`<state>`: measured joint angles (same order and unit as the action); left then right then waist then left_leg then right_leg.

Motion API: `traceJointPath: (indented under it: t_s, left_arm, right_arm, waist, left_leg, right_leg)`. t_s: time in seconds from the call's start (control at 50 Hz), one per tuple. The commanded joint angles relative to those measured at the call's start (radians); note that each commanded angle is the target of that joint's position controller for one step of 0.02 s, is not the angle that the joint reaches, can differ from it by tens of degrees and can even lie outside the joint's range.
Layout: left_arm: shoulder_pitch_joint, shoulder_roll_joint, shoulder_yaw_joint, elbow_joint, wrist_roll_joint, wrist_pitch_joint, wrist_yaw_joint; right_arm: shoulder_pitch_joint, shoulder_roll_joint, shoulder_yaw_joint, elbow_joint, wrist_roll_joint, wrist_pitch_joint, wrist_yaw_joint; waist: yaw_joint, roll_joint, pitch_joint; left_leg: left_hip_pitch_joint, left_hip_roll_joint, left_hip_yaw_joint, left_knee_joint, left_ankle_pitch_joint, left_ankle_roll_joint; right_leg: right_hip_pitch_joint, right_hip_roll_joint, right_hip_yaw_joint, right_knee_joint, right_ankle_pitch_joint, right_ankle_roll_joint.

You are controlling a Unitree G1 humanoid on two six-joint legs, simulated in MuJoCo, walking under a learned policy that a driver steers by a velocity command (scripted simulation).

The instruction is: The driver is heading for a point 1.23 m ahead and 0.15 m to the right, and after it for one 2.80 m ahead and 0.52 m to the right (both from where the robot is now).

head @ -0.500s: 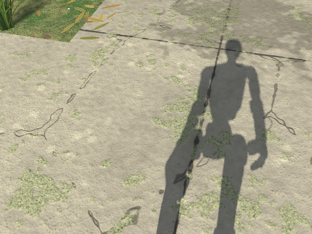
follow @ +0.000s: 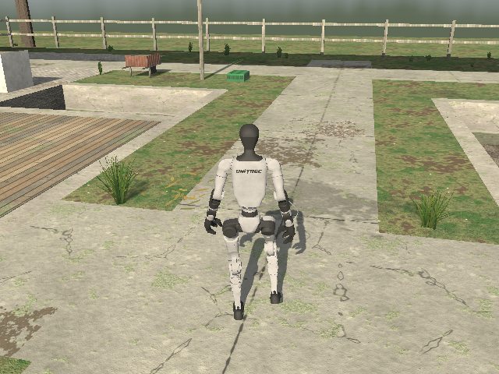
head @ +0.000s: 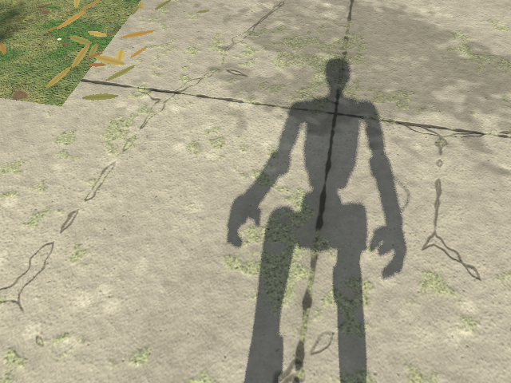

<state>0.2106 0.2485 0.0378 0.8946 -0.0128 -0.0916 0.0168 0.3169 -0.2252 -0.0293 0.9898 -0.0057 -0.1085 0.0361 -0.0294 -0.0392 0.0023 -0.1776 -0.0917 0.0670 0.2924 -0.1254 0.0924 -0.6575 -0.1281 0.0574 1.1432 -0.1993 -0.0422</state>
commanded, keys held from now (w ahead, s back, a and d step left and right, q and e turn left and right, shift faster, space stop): w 1.00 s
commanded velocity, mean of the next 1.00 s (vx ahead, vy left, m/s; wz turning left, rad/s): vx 0.50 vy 0.00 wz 0.00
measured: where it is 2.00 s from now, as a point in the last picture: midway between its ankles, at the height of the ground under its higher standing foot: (283, 212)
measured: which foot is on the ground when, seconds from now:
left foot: down 0.00-0.32, up 0.34-0.84, down 0.86-1.00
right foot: up 0.00-0.28, down 0.30-0.88, up 0.90-1.00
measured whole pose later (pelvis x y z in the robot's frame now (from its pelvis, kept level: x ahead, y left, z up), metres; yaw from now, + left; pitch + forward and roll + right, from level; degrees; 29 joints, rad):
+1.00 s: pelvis +0.55 -0.01 -0.01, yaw +1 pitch +2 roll +0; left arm 0.31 0.25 0.05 0.97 -0.02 -0.10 0.00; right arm 0.16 -0.24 -0.05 0.90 0.00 -0.10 0.04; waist 0.00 -0.02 0.03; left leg -0.36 -0.03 0.07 0.48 -0.15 0.07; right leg -0.39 -0.04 0.03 1.19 -0.38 -0.05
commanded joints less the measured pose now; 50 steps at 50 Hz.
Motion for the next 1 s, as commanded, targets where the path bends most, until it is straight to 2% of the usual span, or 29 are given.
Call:
traceJointPath:
  t_s: [0.02, 0.12, 0.18, 0.22, 0.26, 0.28, 0.3, 0.32, 0.34, 0.36, 0.38, 0.4, 0.42, 0.44, 0.46, 0.5, 0.56, 0.64, 0.76, 0.82, 0.84, 0.86, 0.88, 0.9, 0.92, 0.94, 0.96, 0.98, 1.0]
  left_arm:
    - [0.037, 0.047, 0.014, -0.041, 0.013, 0.004, 0.007]
    - [-0.156, 0.029, 0.006, -0.092, 0.001, -0.009, -0.010]
    - [-0.235, 0.035, 0.002, -0.122, -0.008, -0.014, -0.029]
    - [-0.253, 0.049, 0.004, -0.140, -0.010, -0.021, -0.042]
    - [-0.193, 0.077, 0.016, -0.134, -0.009, -0.030, -0.049]
    - [-0.092, 0.106, 0.033, -0.106, -0.007, -0.033, -0.047]
    - [0.097, 0.166, 0.062, -0.051, -0.005, -0.035, -0.040]
    - [0.265, 0.280, 0.089, -0.023, 0.015, -0.032, -0.035]
    - [0.305, 0.255, 0.082, -0.007, 0.011, -0.027, -0.041]
    - [0.240, 0.176, 0.057, -0.019, 0.006, -0.029, -0.042]
    - [0.145, 0.135, 0.043, -0.043, 0.006, -0.028, -0.040]
    - [0.065, 0.107, 0.032, -0.056, 0.010, -0.027, -0.045]
    - [0.026, 0.079, 0.024, -0.061, 0.014, -0.029, -0.048]
    - [0.017, 0.066, 0.020, -0.053, 0.019, -0.029, -0.053]
    - [0.031, 0.067, 0.021, -0.041, 0.018, -0.032, -0.054]
    - [0.067, 0.095, 0.029, -0.017, 0.018, -0.035, -0.048]
    - [0.118, 0.112, 0.033, 0.007, 0.017, -0.026, -0.030]
    - [0.169, 0.124, 0.033, 0.030, 0.008, -0.017, -0.016]
    - [0.246, 0.136, 0.042, 0.083, -0.003, 0.004, -0.007]
    - [0.213, 0.158, 0.051, 0.083, -0.004, 0.017, -0.002]
    - [0.190, 0.162, 0.052, 0.078, -0.003, 0.022, -0.001]
    - [0.176, 0.141, 0.044, 0.070, 0.002, 0.026, -0.002]
    - [0.188, 0.110, 0.027, 0.045, 0.020, 0.025, -0.002]
    - [0.320, -0.035, -0.011, 0.052, 0.012, 0.001, -0.017]
    - [0.251, 0.073, 0.012, 0.059, -0.012, -0.024, -0.021]
    - [0.153, 0.127, 0.027, 0.023, -0.033, -0.037, -0.022]
    - [0.099, 0.128, 0.028, 0.010, -0.029, -0.040, -0.014]
    - [0.075, 0.120, 0.036, 0.007, -0.012, -0.033, -0.007]
    - [0.100, 0.100, 0.039, 0.010, -0.007, -0.019, -0.005]
  right_arm:
    - [-0.039, -0.131, -0.020, -0.053, 0.001, -0.018, -0.020]
    - [0.061, -0.164, -0.026, -0.031, 0.020, -0.002, -0.037]
    - [0.108, -0.168, -0.029, -0.009, 0.026, 0.011, -0.038]
    - [0.116, -0.173, -0.034, -0.002, 0.027, 0.021, -0.040]
    - [0.094, -0.188, -0.040, -0.005, 0.027, 0.032, -0.042]
    - [0.071, -0.185, -0.037, -0.011, 0.024, 0.037, -0.042]
    - [0.062, -0.151, -0.024, -0.022, 0.013, 0.039, -0.041]
    - [0.134, -0.063, 0.005, -0.050, 0.001, 0.025, -0.036]
    - [0.176, -0.019, 0.021, -0.039, 0.017, -0.002, -0.030]
    - [0.100, -0.138, -0.008, -0.052, 0.041, -0.021, -0.025]
    - [0.015, -0.164, -0.015, -0.079, 0.051, -0.029, -0.025]
    - [-0.025, -0.153, -0.017, -0.085, 0.040, -0.025, -0.031]
    - [-0.030, -0.143, -0.025, -0.085, 0.026, -0.013, -0.036]
    - [-0.011, -0.120, -0.025, -0.081, 0.023, 0.003, -0.037]
    - [0.007, -0.096, -0.023, -0.074, 0.022, 0.015, -0.038]
    - [-0.013, -0.088, -0.026, -0.085, 0.019, 0.028, -0.041]
    - [-0.129, -0.086, -0.030, -0.125, 0.010, 0.030, -0.042]
    - [-0.270, -0.065, -0.023, -0.163, 0.015, 0.022, -0.031]
    - [-0.415, -0.071, -0.017, -0.220, 0.027, 0.008, -0.001]
    - [-0.356, -0.105, -0.030, -0.217, 0.027, -0.002, 0.010]
    - [-0.266, -0.132, -0.046, -0.191, 0.025, -0.004, 0.007]
    - [-0.091, -0.178, -0.072, -0.135, 0.024, -0.003, 0.001]
    - [0.098, -0.260, -0.094, -0.098, 0.012, 0.001, -0.011]
    - [0.142, -0.301, -0.099, -0.078, 0.008, 0.004, -0.003]
    - [0.116, -0.208, -0.073, -0.086, 0.016, 0.002, -0.003]
    - [0.026, -0.171, -0.062, -0.102, 0.019, -0.001, -0.006]
    - [-0.066, -0.149, -0.052, -0.123, 0.015, -0.002, -0.005]
    - [-0.113, -0.122, -0.045, -0.128, 0.006, -0.005, -0.002]
    - [-0.127, -0.099, -0.038, -0.123, -0.005, -0.008, 0.001]
  waist:
    - [0.047, 0.079, 0.055]
    - [-0.024, 0.080, 0.057]
    - [-0.050, 0.088, 0.079]
    - [-0.043, 0.095, 0.081]
    - [0.002, 0.113, 0.050]
    - [0.061, 0.112, -0.006]
    - [0.136, 0.083, -0.128]
    - [0.148, -0.109, -0.301]
    - [0.136, -0.270, -0.391]
    - [0.135, -0.171, -0.279]
    - [0.111, -0.107, -0.175]
    - [0.078, -0.026, -0.106]
    - [0.047, -0.023, -0.068]
    - [0.024, -0.037, -0.051]
    - [0.014, -0.038, -0.042]
    - [0.004, -0.023, -0.015]
    - [0.026, -0.009, 0.016]
    - [0.067, -0.019, 0.046]
    - [0.099, -0.023, 0.098]
    - [0.048, -0.047, 0.051]
    - [-0.005, -0.058, -0.006]
    - [-0.082, -0.041, -0.108]
    - [-0.133, 0.087, -0.260]
    - [-0.054, 0.353, -0.384]
    - [-0.088, 0.242, -0.341]
    - [-0.069, 0.196, -0.200]
    - [-0.033, 0.100, -0.125]
    - [-0.004, 0.075, -0.071]
    - [0.030, 0.100, -0.063]
  left_leg:
    - [-0.104, 0.279, -0.211, -0.210, 0.060, 0.171]
    - [0.012, 0.270, -0.160, -0.189, 0.071, 0.123]
    - [0.110, 0.306, -0.169, -0.147, 0.054, 0.118]
    - [0.172, 0.338, -0.184, -0.104, 0.064, 0.107]
    - [0.197, 0.349, -0.187, -0.027, 0.182, 0.088]
    - [0.186, 0.314, -0.155, 0.093, 0.351, 0.067]
    - [0.095, 0.251, -0.102, 0.324, 0.410, 0.036]
    - [-0.257, 0.128, -0.022, 0.730, 0.119, -0.031]
    - [-0.509, 0.022, -0.112, 0.962, -0.415, -0.052]
    - [-0.605, 0.091, -0.193, 1.058, -0.387, -0.028]
    - [-0.616, 0.146, -0.165, 1.046, -0.294, -0.013]
    - [-0.571, 0.189, -0.143, 0.984, -0.210, -0.018]
    - [-0.519, 0.221, -0.144, 0.917, -0.157, -0.022]
    - [-0.466, 0.233, -0.142, 0.883, -0.126, -0.027]
    - [-0.443, 0.232, -0.132, 0.863, -0.109, -0.034]
    - [-0.477, 0.237, -0.124, 0.807, -0.058, -0.049]
    - [-0.566, 0.239, -0.120, 0.649, 0.071, -0.070]
    - [-0.528, 0.207, -0.086, 0.414, 0.229, -0.072]
    - [-0.553, 0.180, -0.078, 0.259, 0.165, -0.041]
    - [-0.409, 0.139, -0.045, 0.222, 0.061, -0.003]
    - [-0.267, 0.101, -0.012, 0.211, 0.052, 0.016]
    - [-0.028, 0.087, -0.006, 0.212, 0.072, 0.045]
    - [0.295, 0.285, -0.240, 0.228, 0.082, 0.112]
    - [0.597, 0.489, -0.725, 0.090, -0.123, 0.265]
    - [0.556, 0.462, -0.769, 0.019, -0.212, 0.222]
    - [0.419, 0.437, -0.618, 0.002, -0.164, 0.177]
    - [0.259, 0.405, -0.500, -0.025, -0.055, 0.154]
    - [0.133, 0.370, -0.417, -0.057, 0.025, 0.145]
    - [0.061, 0.341, -0.359, -0.086, 0.058, 0.135]
  right_leg:
    - [-0.028, -0.043, 0.002, -0.133, 0.156, 0.028]
    - [0.005, 0.011, -0.044, -0.466, 0.310, 0.040]
    - [-0.001, 0.027, -0.046, -0.557, 0.262, 0.032]
    - [0.008, 0.036, -0.044, -0.601, 0.187, 0.008]
    - [0.115, 0.065, -0.067, -0.641, 0.115, -0.022]
    - [0.257, 0.099, -0.095, -0.664, 0.100, -0.044]
    - [0.515, 0.078, -0.067, -0.650, 0.121, -0.083]
    - [0.922, -0.177, 0.294, -0.658, 0.084, -0.212]
    - [1.073, -0.291, 0.670, -0.823, -0.043, -0.302]
    - [0.983, -0.259, 0.595, -0.843, -0.080, -0.251]
    - [0.842, -0.224, 0.437, -0.853, -0.012, -0.213]
    - [0.698, -0.180, 0.325, -0.890, 0.078, -0.195]
    - [0.606, -0.139, 0.247, -0.924, 0.127, -0.177]
    - [0.547, -0.113, 0.199, -0.955, 0.149, -0.170]
    - [0.517, -0.099, 0.165, -0.976, 0.190, -0.177]
    - [0.503, -0.092, 0.112, -1.000, 0.277, -0.188]
    - [0.541, -0.089, 0.069, -1.017, 0.328, -0.184]
    - [0.557, -0.061, 0.008, -1.037, 0.272, -0.154]
    - [0.727, -0.126, 0.012, -0.980, 0.271, -0.145]
    - [0.764, -0.139, 0.004, -0.880, 0.481, -0.120]
    - [0.749, -0.116, -0.019, -0.777, 0.649, -0.104]
    - [0.673, -0.059, -0.058, -0.578, 0.704, -0.077]
    - [0.439, 0.011, -0.103, -0.243, 0.396, -0.040]
    - [0.051, 0.199, -0.047, 0.082, -0.324, 0.016]
    - [-0.055, 0.151, 0.084, 0.198, -0.370, -0.008]
    - [-0.112, 0.100, 0.058, 0.204, -0.280, -0.025]
    - [-0.068, 0.043, 0.027, 0.158, -0.177, -0.024]
    - [-0.022, 0.012, 0.019, 0.102, -0.120, -0.020]
    - [0.044, -0.015, 0.027, 0.065, -0.083, -0.021]
Keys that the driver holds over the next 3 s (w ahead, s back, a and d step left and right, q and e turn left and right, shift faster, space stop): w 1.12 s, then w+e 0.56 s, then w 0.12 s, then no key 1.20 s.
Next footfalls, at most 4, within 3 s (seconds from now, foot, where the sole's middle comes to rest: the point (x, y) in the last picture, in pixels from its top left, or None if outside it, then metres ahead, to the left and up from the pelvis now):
0.30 right None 0.34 -0.17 -0.78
0.86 left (232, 335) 0.66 0.07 -0.78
1.46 right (307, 242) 0.96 -0.17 -0.78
1.94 left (265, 170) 1.29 -0.05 -0.78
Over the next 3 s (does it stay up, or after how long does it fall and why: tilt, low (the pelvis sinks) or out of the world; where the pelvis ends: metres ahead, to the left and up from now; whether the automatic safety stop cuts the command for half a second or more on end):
stays up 1.20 -0.14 -0.01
